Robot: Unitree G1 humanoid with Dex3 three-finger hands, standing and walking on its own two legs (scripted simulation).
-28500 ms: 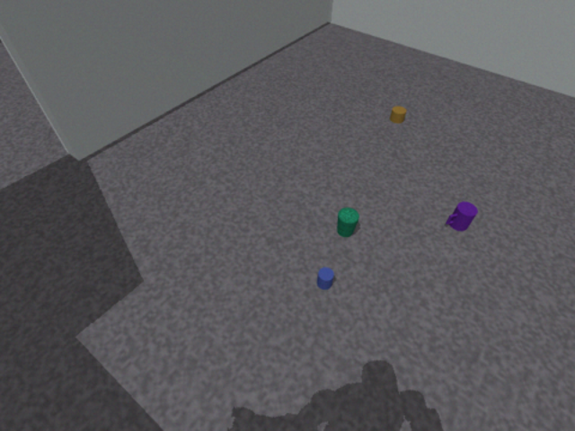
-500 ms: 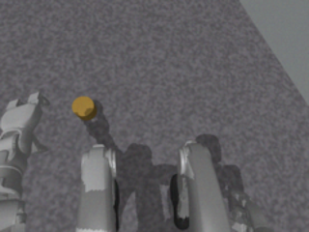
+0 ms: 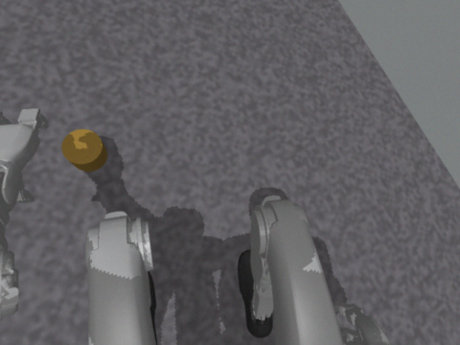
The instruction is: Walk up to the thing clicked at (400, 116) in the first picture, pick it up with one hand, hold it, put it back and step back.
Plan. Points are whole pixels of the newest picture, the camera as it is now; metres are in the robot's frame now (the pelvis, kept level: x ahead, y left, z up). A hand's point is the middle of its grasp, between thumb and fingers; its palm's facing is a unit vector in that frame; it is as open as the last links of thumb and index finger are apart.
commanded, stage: rise first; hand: left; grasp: from above
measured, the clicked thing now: (86, 151) +0.51 +0.27 -0.32
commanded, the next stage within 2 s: approach in 0.64 s
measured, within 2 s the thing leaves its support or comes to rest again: neither
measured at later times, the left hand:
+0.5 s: hand (36, 158) +0.45 +0.32 -0.19, palm faces -0.44 -0.07 -0.89, open 14.2 cm
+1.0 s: hand (59, 146) +0.48 +0.29 -0.20, palm faces -0.42 -0.04 -0.91, open 14.1 cm
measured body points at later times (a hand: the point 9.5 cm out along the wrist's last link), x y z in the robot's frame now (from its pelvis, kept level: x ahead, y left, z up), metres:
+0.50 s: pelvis +0.01 +0.00 -0.02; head +0.25 +0.07 +0.36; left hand +0.47 +0.32 -0.13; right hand +0.08 -0.28 -0.13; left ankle +0.09 +0.13 -0.32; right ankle +0.11 -0.14 -0.32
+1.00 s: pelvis +0.01 +0.00 -0.03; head +0.25 +0.08 +0.34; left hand +0.50 +0.29 -0.15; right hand +0.06 -0.28 -0.13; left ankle +0.09 +0.13 -0.32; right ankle +0.11 -0.14 -0.32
